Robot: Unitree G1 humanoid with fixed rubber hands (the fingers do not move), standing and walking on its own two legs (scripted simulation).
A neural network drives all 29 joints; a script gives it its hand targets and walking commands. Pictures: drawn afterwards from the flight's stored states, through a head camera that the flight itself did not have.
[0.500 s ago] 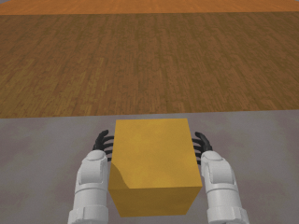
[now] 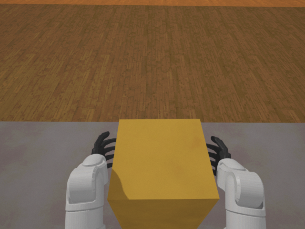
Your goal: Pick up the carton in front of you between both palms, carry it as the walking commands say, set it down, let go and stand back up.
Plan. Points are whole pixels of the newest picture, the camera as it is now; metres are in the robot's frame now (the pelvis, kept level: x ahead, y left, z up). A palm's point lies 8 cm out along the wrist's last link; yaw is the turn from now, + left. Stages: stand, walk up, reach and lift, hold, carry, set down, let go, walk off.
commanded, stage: carry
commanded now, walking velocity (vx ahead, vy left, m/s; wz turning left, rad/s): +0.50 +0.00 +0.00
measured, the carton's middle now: (159, 176) +0.27 -0.01 +0.01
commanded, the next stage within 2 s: none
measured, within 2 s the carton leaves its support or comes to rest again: neither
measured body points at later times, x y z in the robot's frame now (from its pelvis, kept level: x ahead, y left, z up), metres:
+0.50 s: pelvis +0.30 +0.05 +0.01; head +0.33 +0.07 +0.46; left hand +0.60 +0.19 +0.08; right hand +0.57 -0.11 +0.08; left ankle +0.28 +0.12 -0.74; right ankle +0.31 -0.10 -0.67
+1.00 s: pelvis +0.64 +0.00 +0.01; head +0.66 -0.01 +0.46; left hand +0.92 +0.16 +0.09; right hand +0.93 -0.14 +0.08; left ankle +0.70 +0.15 -0.68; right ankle +0.60 -0.07 -0.74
